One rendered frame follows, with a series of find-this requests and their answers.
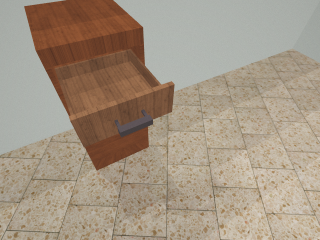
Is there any drawer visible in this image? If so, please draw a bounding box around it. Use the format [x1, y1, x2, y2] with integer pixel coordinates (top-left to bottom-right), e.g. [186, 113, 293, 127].
[54, 49, 175, 147]

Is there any cabinet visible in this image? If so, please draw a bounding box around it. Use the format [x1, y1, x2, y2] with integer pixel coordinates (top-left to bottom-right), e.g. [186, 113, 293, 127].
[24, 0, 149, 171]

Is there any handle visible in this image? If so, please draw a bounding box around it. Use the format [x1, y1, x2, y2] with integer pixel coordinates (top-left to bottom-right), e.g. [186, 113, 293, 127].
[114, 109, 153, 138]

